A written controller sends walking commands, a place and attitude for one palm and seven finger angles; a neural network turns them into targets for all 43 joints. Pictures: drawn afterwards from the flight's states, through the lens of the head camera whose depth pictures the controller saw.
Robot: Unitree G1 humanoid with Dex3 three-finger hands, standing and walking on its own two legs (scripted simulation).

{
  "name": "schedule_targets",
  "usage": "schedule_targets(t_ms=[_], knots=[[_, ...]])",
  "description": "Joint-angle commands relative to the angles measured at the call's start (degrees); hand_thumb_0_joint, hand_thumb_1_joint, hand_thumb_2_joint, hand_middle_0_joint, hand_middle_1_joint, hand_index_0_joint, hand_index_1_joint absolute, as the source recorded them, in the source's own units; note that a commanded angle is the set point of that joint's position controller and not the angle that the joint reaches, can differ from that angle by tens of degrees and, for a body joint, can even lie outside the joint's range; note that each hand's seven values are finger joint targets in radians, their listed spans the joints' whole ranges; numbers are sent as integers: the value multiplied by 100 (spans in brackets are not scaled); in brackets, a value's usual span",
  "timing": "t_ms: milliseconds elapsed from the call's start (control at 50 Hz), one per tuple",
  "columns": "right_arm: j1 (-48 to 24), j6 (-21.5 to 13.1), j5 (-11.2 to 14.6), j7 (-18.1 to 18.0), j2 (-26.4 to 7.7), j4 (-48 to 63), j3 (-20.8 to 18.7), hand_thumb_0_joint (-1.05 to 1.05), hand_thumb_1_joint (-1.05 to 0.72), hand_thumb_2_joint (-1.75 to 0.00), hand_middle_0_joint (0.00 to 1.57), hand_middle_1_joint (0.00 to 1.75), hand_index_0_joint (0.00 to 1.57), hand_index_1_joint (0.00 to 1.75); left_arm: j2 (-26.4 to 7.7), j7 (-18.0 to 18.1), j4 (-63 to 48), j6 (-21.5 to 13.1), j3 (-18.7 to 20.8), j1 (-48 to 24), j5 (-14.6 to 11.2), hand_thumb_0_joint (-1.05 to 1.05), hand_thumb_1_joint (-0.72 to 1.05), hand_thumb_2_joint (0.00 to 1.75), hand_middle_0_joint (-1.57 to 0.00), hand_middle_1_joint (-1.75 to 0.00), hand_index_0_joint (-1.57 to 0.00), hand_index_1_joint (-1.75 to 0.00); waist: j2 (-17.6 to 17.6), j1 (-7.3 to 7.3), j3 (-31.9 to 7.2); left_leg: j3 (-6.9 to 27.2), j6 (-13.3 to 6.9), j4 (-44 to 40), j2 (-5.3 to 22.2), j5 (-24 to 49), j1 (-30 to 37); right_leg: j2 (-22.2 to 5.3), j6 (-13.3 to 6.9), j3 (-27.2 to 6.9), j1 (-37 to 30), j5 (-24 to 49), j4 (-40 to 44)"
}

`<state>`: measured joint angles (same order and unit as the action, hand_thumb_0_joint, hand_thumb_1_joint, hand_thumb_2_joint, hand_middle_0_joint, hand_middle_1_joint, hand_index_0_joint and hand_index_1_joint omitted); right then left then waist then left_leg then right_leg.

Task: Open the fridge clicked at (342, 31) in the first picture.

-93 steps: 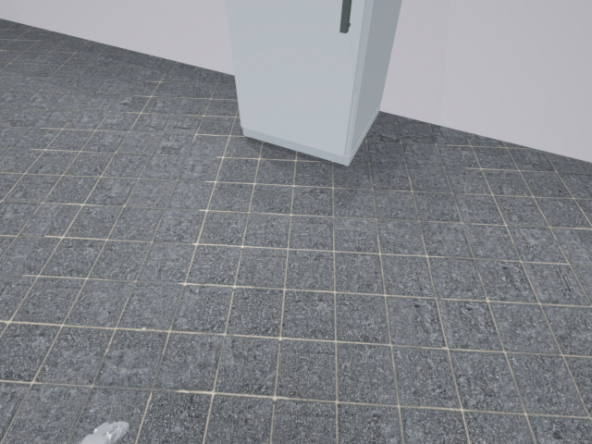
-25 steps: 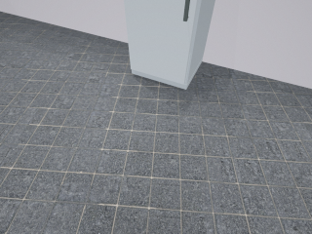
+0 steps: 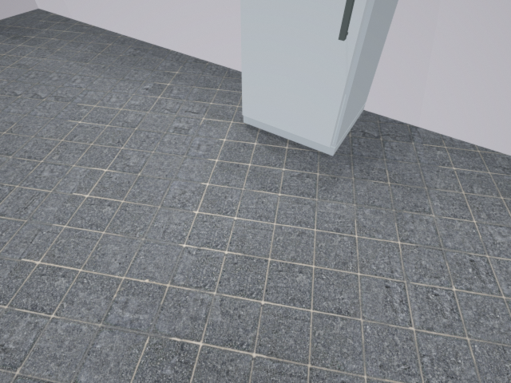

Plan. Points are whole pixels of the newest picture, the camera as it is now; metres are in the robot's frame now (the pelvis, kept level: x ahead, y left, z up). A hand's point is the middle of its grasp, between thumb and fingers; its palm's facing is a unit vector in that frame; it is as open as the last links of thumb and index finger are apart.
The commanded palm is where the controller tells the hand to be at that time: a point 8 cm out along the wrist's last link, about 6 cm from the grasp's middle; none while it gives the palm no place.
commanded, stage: walk to a spot facing it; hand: right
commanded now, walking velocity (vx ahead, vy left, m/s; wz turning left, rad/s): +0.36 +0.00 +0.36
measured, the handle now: out of the picture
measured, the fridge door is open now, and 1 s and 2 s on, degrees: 0 0 0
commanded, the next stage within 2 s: turn to face it in 1.84 s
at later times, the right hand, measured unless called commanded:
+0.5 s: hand out of the picture +0.17 -0.23 -0.18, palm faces -0.09 +0.98 -0.17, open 7.4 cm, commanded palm none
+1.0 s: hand (299, 208) +0.57 -0.10 -0.15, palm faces -0.33 +0.93 -0.18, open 7.4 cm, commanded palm none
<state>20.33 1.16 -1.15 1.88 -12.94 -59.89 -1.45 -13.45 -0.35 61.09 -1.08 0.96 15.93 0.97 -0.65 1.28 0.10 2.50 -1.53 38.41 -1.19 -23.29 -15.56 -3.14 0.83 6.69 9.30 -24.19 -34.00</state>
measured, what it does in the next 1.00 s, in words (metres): walks ahead, turning left: right foot, then left foot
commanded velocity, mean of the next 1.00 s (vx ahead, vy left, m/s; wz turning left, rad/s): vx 0.37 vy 0.00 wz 0.23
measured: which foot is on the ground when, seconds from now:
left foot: down 0.00-0.40, up 0.42-0.88, down 0.90-1.00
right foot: down 0.00-0.04, up 0.06-0.38, down 0.40-0.90, up 0.92-1.00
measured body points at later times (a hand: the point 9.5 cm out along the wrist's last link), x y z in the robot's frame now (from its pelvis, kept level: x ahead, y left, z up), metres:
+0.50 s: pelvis +0.19 -0.05 +0.00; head +0.22 -0.07 +0.44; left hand +0.28 +0.19 -0.13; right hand +0.17 -0.29 -0.17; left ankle +0.04 +0.07 -0.64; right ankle +0.27 -0.13 -0.72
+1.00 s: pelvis +0.40 +0.03 +0.00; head +0.42 +0.04 +0.45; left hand +0.23 +0.19 -0.15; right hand +0.58 -0.14 -0.14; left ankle +0.42 +0.12 -0.72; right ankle +0.32 -0.12 -0.64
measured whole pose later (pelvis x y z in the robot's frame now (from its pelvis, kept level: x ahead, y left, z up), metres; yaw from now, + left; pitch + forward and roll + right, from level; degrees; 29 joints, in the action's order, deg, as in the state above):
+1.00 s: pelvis +0.40 +0.03 +0.00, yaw +18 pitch -2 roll +0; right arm 6.3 -3.3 -0.9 1.0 -9.2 -56.3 -2.6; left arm -8.0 -0.4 67.1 -0.9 1.9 25.2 0.9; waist 0.7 -3.2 4.8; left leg -8.5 -3.9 34.7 1.3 -14.3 -19.1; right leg -7.0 0.6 7.2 16.2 -25.2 -65.3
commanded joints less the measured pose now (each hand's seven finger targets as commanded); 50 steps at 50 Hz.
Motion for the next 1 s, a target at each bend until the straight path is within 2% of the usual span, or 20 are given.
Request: schedule_targets(t_ms=[0,20,40,60,80,140,280,340,360,380,400,460,500,580,780,840,860,900,920,980], knots=[[263,-338,-44,-27,-454,386,-232,0,-90,-90,20,30,20,30,-987,119,-284,-170,268,-12,22,0,90,90,-20,-30,-20,-30,437,208,434,-300,-174,-799,155,439,395,-1129,-552,-646,641,1445,-128],[1153,-412,-64,-99,-945,101,-344,0,-90,-90,20,30,20,30,-656,83,-526,-196,214,-370,-19,0,90,90,-20,-30,-20,-30,-1380,557,217,1569,-639,-1615,1136,1069,1749,-349,-127,262,2196,1030,-2178],[1904,-466,19,-200,-1210,-174,-385,0,-90,-90,20,30,20,30,-512,48,-902,-266,159,-1132,-8,0,90,90,-20,-30,-20,-30,-2080,815,412,3274,-1115,-2214,1995,2581,2141,73,-3,103,3363,-842,-3170],[1986,-462,6,-275,-1068,-200,-331,0,-90,-90,20,30,20,30,-498,64,-982,-287,159,-1471,6,0,90,90,-20,-30,-20,-30,-1160,816,575,3409,-1438,-2138,2133,3252,2176,-134,2,-401,3753,-801,-3585],[1700,-451,-26,-311,-908,-138,-297,0,-90,-90,20,30,20,30,-388,61,-958,-280,182,-1421,13,0,90,90,-20,-30,-20,-30,-453,578,636,3008,-1512,-2016,2072,3057,2152,-303,27,-519,3869,-494,-3657],[941,-505,-68,-338,-653,53,-248,0,-90,-90,20,30,20,30,-192,-27,-785,-187,223,-1051,22,0,90,90,-20,-30,-20,-30,-313,102,530,1950,-1192,-2228,1677,2328,1315,-440,149,-414,3214,103,-2986],[698,-528,-49,-340,-617,-63,-272,0,-90,-90,20,30,20,30,39,-164,-989,-211,216,-1233,-53,0,90,90,-20,-30,-20,-30,-905,6,598,978,-674,-2401,1113,2565,608,-110,35,0,1681,1161,-798],[487,-525,0,-326,-653,-51,-346,0,-90,-90,20,30,20,30,-274,-23,-548,-292,317,197,-15,0,90,90,-20,-30,-20,-30,-505,-632,-103,635,-433,-752,748,3490,373,116,-91,42,-401,1555,215],[599,-519,36,-284,-427,-5,-344,0,-90,-90,20,30,20,30,-705,65,-309,-310,429,1044,41,0,90,90,-20,-30,-20,-30,276,-928,-718,406,-301,550,476,2783,-267,-486,-250,-600,-1702,1393,336],[939,-483,93,-210,-51,98,-310,0,-90,-90,20,30,20,30,-1310,98,-201,-325,564,1605,119,0,90,90,-20,-30,-20,-30,1931,-897,-1225,-282,-66,2598,-273,-408,-1406,-2184,-791,-2895,-2439,947,1184],[672,-513,47,-225,-47,235,-264,0,-90,-90,20,30,20,30,-1264,111,-217,-263,509,1450,66,0,90,90,-20,-30,-20,-30,1673,-817,-1004,50,-135,3565,-133,-844,-1810,-2590,-1076,-3742,-1854,26,1971],[-34,-401,-75,-115,0,289,-256,0,-90,-90,20,30,20,30,-310,119,-453,-320,297,304,67,0,90,90,-20,-30,-20,-30,696,-367,456,-17,-80,3866,650,282,-2111,-2029,-929,-2394,173,-424,2328],[179,-246,-95,-70,174,208,-255,0,-90,-90,20,30,20,30,-109,132,-394,-389,236,144,58,0,90,90,-20,-30,-20,-30,745,-76,469,-137,-15,3397,727,554,-1613,-1653,-729,-1273,764,220,2354],[-79,-121,-110,-24,202,374,-289,0,-90,-90,20,30,20,30,-148,143,-323,-460,306,243,53,0,90,90,-20,-30,-20,-30,564,13,408,-269,144,2492,859,1086,-1849,-1538,-875,-591,446,928,2534],[-1829,-221,-79,19,111,835,-198,0,-90,-90,20,30,20,30,-361,121,149,-371,279,1168,113,0,90,90,-20,-30,-20,-30,585,-442,613,-868,18,-101,603,1093,-1402,-1622,-820,28,-756,2639,2067],[-954,-311,-95,-15,-59,520,-250,0,-90,-90,20,30,20,30,-431,120,215,-318,246,1130,75,0,90,90,-20,-30,-20,-30,433,44,159,-1309,-191,-857,109,1129,217,-1332,-572,439,-615,4184,643],[-59,-369,-106,-55,-347,225,-327,0,-90,-90,20,30,20,30,-398,89,189,-332,236,986,20,0,90,90,-20,-30,-20,-30,273,469,-317,-981,-384,-953,332,1297,1565,-1144,-365,711,64,4087,-557],[1084,-444,24,-166,-1393,-100,-560,0,-90,-90,20,30,20,30,-62,61,-164,-379,164,866,-63,0,90,90,-20,-30,-20,-30,-1266,654,-1228,2626,-1478,-1973,2737,1669,3444,-57,-11,439,2671,-816,-3770],[771,-414,73,-208,-1271,-36,-547,0,-90,-90,20,30,20,30,-185,62,-211,-326,239,334,-65,0,90,90,-20,-30,-20,-30,-742,680,-827,2528,-1441,-2196,2702,1227,2639,-331,-109,-223,2823,-580,-4309],[-425,-468,25,-249,-481,230,-290,0,-90,-90,20,30,20,30,121,35,-67,-160,238,455,46,0,90,90,-20,-30,-20,-30,-292,-66,292,854,-834,-2701,1979,803,579,-781,-23,-458,2445,603,-3693]])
